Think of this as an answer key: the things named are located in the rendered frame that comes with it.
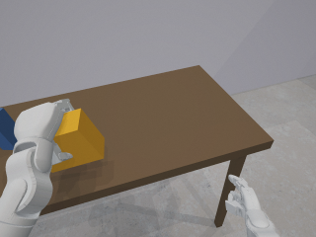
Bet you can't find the right robot hand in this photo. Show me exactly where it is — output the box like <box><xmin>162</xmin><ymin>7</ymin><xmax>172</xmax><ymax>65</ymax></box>
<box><xmin>225</xmin><ymin>174</ymin><xmax>262</xmax><ymax>219</ymax></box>

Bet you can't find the left robot forearm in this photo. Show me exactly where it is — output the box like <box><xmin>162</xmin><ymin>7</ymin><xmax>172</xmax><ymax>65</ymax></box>
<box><xmin>0</xmin><ymin>137</ymin><xmax>54</xmax><ymax>237</ymax></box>

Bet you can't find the right robot forearm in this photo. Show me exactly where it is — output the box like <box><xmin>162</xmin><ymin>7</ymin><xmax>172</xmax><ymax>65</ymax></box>
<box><xmin>245</xmin><ymin>208</ymin><xmax>279</xmax><ymax>237</ymax></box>

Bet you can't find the left robot hand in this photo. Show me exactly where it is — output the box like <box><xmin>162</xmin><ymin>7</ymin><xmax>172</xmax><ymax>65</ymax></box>
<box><xmin>14</xmin><ymin>99</ymin><xmax>74</xmax><ymax>165</ymax></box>

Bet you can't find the table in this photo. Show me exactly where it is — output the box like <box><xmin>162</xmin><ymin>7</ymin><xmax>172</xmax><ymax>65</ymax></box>
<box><xmin>0</xmin><ymin>65</ymin><xmax>274</xmax><ymax>228</ymax></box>

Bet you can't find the sponge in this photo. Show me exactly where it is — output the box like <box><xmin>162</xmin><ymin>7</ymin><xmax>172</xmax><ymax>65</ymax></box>
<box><xmin>50</xmin><ymin>108</ymin><xmax>105</xmax><ymax>173</ymax></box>

